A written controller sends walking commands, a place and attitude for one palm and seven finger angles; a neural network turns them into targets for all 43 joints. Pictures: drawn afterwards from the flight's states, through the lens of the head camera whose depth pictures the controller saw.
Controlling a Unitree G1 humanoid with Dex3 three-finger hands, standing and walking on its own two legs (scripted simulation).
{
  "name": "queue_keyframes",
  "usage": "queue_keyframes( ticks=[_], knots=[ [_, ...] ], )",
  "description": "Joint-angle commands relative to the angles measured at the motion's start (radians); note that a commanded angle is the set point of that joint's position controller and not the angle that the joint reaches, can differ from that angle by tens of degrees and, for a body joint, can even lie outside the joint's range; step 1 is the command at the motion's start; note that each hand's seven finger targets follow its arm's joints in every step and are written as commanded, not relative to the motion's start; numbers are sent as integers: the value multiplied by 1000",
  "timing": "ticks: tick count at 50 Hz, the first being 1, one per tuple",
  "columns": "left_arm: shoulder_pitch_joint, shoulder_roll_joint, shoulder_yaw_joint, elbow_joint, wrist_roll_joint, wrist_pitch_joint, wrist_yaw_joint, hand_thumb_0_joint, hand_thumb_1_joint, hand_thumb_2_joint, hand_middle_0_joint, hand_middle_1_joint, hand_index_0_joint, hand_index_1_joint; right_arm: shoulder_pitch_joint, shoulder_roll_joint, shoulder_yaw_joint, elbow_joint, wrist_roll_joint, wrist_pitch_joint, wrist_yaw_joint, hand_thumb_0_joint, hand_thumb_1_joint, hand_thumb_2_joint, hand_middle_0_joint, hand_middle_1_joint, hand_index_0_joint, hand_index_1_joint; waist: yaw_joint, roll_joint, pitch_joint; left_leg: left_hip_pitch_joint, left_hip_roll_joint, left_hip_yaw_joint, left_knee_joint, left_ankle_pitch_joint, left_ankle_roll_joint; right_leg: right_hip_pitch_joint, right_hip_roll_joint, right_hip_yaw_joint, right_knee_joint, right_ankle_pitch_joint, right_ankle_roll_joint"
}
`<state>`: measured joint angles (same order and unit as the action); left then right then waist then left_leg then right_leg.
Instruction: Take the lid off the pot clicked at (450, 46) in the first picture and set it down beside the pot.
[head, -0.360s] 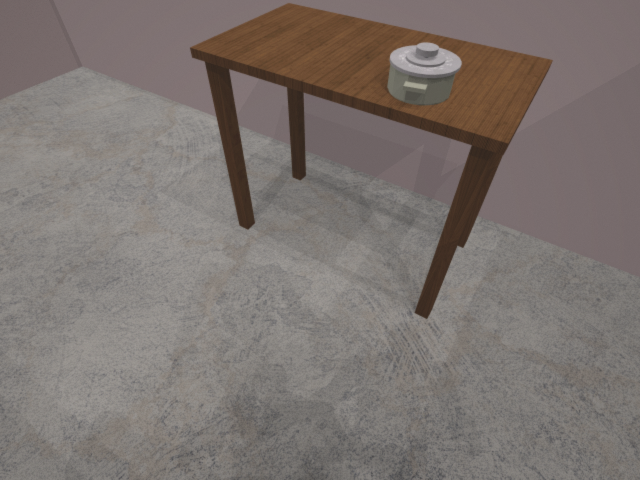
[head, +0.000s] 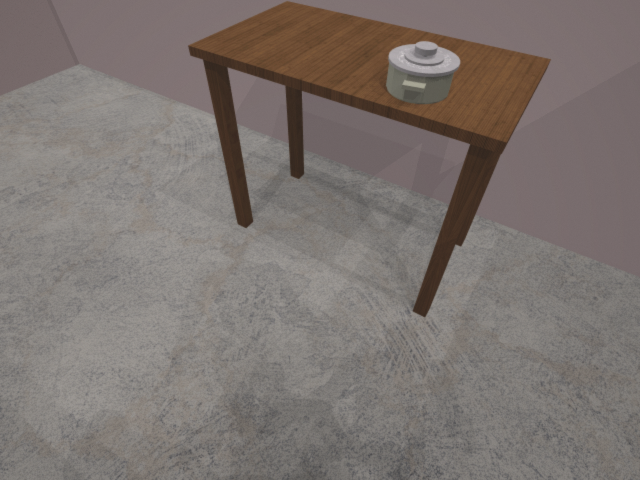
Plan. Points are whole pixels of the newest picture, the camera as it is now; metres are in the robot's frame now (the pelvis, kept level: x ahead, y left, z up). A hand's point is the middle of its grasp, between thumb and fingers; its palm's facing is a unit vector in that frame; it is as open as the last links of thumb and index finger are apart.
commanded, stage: look at it before walking up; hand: left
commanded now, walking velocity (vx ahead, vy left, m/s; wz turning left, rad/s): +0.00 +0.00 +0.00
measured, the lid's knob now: (426, 48) +1.03 -0.19 +0.11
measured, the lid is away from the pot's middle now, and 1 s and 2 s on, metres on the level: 0.00 0.00 0.00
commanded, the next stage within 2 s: walk to a spot facing it in 0.28 s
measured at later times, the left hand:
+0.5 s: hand out of the picture +0.07 +0.24 -0.16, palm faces +0.00 -0.95 -0.31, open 7.4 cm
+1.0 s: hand (168, 463) +0.18 +0.24 -0.18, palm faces +0.18 -0.97 -0.18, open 7.4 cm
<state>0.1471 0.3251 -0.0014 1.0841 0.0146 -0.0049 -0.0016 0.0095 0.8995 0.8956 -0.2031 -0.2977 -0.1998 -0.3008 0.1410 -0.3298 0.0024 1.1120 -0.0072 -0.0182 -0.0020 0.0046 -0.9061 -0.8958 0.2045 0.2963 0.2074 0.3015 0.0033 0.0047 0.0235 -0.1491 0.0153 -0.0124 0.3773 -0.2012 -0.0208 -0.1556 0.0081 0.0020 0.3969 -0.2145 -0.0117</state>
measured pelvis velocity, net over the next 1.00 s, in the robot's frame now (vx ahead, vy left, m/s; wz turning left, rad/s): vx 0.16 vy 0.06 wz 0.17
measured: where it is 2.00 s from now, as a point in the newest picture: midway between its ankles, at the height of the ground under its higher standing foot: (309, 452)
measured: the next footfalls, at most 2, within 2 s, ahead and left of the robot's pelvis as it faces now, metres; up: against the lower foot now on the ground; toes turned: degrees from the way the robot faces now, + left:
right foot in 1.12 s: +0.40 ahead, -0.04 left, +0.00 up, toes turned +5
left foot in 1.46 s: +0.38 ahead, +0.18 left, +0.00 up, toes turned +6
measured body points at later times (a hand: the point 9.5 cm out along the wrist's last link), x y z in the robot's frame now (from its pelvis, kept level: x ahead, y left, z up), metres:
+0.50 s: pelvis +0.01 +0.01 +0.00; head +0.01 +0.01 +0.45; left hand +0.07 +0.29 -0.14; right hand +0.08 -0.28 -0.14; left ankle +0.00 +0.13 -0.74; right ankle +0.00 -0.11 -0.75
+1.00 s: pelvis +0.16 +0.06 -0.01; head +0.19 +0.06 +0.44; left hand +0.17 +0.29 -0.16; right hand +0.10 -0.15 -0.16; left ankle +0.05 +0.14 -0.74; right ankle +0.30 -0.06 -0.70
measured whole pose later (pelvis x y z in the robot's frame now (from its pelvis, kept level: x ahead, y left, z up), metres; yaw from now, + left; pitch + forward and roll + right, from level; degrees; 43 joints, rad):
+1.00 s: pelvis +0.16 +0.06 -0.01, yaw +10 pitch +0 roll +1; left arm 0.23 0.17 0.05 1.02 0.03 -0.01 -0.02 0.01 0.92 0.90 -0.20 -0.30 -0.19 -0.30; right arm 0.46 -0.09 -0.02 1.14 -0.01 -0.08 -0.02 0.00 -0.91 -0.90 0.20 0.30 0.21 0.30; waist -0.03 -0.03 0.05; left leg 0.01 -0.04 0.05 0.31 -0.32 0.03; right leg -0.58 -0.11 -0.07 0.80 -0.20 0.02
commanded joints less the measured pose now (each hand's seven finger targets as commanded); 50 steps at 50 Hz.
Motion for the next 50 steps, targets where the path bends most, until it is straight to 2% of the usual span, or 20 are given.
queue_keyframes(
  ticks=[1, 19, 21, 22, 24, 25, 26, 27, 28, 29, 31, 32, 33, 34, 35, 37, 40, 42, 47, 50],
  knots=[
    [-30, 210, 39, -63, -4, -24, 14, 0, 900, 900, -200, -300, -200, -300, -34, -194, -34, -58, -1, -21, -14, 0, -900, -900, 200, 300, 200, 300, -2, -7, -43, -3, 98, -93, -59, 105, 42, -1, -123, 117, -86, 78, -22],
    [-20, 208, 36, -58, -4, -24, 16, 0, 900, 900, -200, -300, -200, -300, -38, -195, -34, -56, 1, -20, -15, 0, -900, -900, 200, 300, 200, 300, -2, -6, -60, 25, 104, -91, -62, 160, 42, 21, -124, 109, -77, 156, -20],
    [55, 103, 17, -31, -3, -5, 20, 0, 900, 900, -200, -300, -200, -300, 24, -78, -8, -34, -6, -2, -8, 0, -900, -900, 200, 300, 200, 300, 3, -19, -65, -15, 82, -71, -22, 31, 32, 41, -126, 91, -66, -24, -2],
    [87, 108, 21, -27, 1, 2, 16, 0, 900, 900, -200, -300, -200, -300, 39, -71, -9, -38, -9, 5, -7, 0, -900, -900, 200, 300, 200, 300, 15, -48, -37, -71, 61, -64, 13, -78, 38, 37, -133, 105, -83, -171, -9],
    [133, 147, 44, -37, 7, 11, 12, 0, 900, 900, -200, -300, -200, -300, 42, -59, -15, -64, -15, 15, -1, 0, -900, -900, 200, 300, 200, 300, 34, -134, 57, -261, 2, -10, 142, -253, 32, 44, -210, 200, -161, -430, -58],
    [165, 170, 57, -47, 10, 9, 13, 0, 900, 900, -200, -300, -200, -300, 39, -51, -22, -85, -15, 17, 0, 0, -900, -900, 200, 300, 200, 300, 48, -210, 69, -327, -7, 31, 264, -275, 28, 53, -292, 285, -223, -510, -102],
    [184, 171, 68, -59, 12, 0, 15, 0, 900, 900, -200, -300, -200, -300, 16, -57, -31, -112, -15, 14, 3, 0, -900, -900, 200, 300, 200, 300, 57, -223, 97, -384, 21, 29, 375, -294, 29, 48, -357, 340, -258, -494, -152],
    [182, 174, 73, -68, 14, -10, 18, 0, 900, 900, -200, -300, -200, -300, 16, -63, -39, -131, -11, 7, 8, 0, -900, -900, 200, 300, 200, 300, 43, -169, 104, -406, 50, 27, 433, -301, 32, 52, -397, 337, -255, -450, -184],
    [158, 169, 79, -81, 16, -21, 18, 0, 900, 900, -200, -300, -200, -300, 28, -44, -42, -140, -8, -1, 15, 0, -900, -900, 200, 300, 200, 300, 25, -130, 96, -389, 71, 20, 419, -296, 35, 46, -399, 281, -225, -363, -190],
    [131, 163, 81, -92, 18, -27, 15, 0, 900, 900, -200, -300, -200, -300, 62, -23, -42, -139, -6, -6, 22, 0, -900, -900, 200, 300, 200, 300, 2, -114, 86, -326, 74, 38, 357, -276, 35, 20, -375, 194, -181, -284, -173],
    [98, 138, 81, -99, 12, -25, 10, 0, 900, 900, -200, -300, -200, -300, 200, 19, -42, -105, -7, -14, 24, 0, -900, -900, 200, 300, 200, 300, -56, -98, 53, -65, 21, 118, 171, -137, 36, -127, -294, 38, -66, -274, -109],
    [101, 101, 74, -102, 8, -19, 5, 0, 900, 900, -200, -300, -200, -300, 293, -6, -52, -79, -8, -15, 19, 0, -900, -900, 200, 300, 200, 300, -84, 12, 39, 88, 7, 91, 100, -157, 42, -235, -220, -46, 85, -294, -65],
    [95, 23, 61, -129, 0, -11, -5, 0, 900, 900, -200, -300, -200, -300, 415, -95, -82, -51, -20, -20, 8, 0, -900, -900, 200, 300, 200, 300, -133, 294, 56, 154, 198, -286, -88, -425, 117, -431, -87, -147, 434, -331, 1],
    [38, -14, 50, -190, 3, -20, -7, 0, 900, 900, -200, -300, -200, -300, 500, -140, -89, -46, -22, -28, -8, 0, -900, -900, 200, 300, 200, 300, -134, 313, 72, 160, 359, -615, -257, -470, 214, -593, -16, -89, 667, -391, 17],
    [11, 1, 59, -191, 13, -28, -4, 0, 900, 900, -200, -300, -200, -300, 449, -114, -81, -52, -14, -25, -11, 0, -900, -900, 200, 300, 200, 300, -105, 149, 96, 88, 373, -611, -256, -509, 251, -605, -78, 3, 771, -309, -12],
    [54, -3, 61, -149, 18, -37, -15, 0, 900, 900, -200, -300, -200, -300, 335, -25, -62, -82, -8, -45, -15, 0, -900, -900, 200, 300, 200, 300, -46, 71, 101, 7, 297, -446, -251, -376, 227, -577, -132, 21, 786, -143, -1],
    [121, -55, 53, -110, 17, -33, -18, 0, 900, 900, -200, -300, -200, -300, 343, 27, -51, -51, -1, -76, -24, 0, -900, -900, 200, 300, 200, 300, -17, 70, 65, 65, 233, -241, -210, 27, 224, -539, -141, -12, 716, -48, 30],
    [105, -66, 53, -118, 13, -31, -17, 0, 900, 900, -200, -300, -200, -300, 366, 38, -54, -31, 1, -82, -28, 0, -900, -900, 200, 300, 200, 300, -20, 50, 52, 108, 224, -189, -193, 160, 239, -541, -139, -27, 642, -44, 37],
    [1, -102, 54, -160, 6, -36, -18, 0, 900, 900, -200, -300, -200, -300, 398, 61, -59, 6, -3, -77, -31, 0, -900, -900, 200, 300, 200, 300, -46, 91, 98, 109, 210, -100, -181, 237, 220, -493, -122, -79, 393, 19, 35],
    [-24, -108, 64, -167, 2, -40, -18, 0, 900, 900, -200, -300, -200, -300, 382, 52, -67, 10, -10, -71, -32, 0, -900, -900, 200, 300, 200, 300, -44, 113, 118, 50, 221, -87, -152, 251, 207, -370, -100, -91, 296, 45, 14]
  ],
)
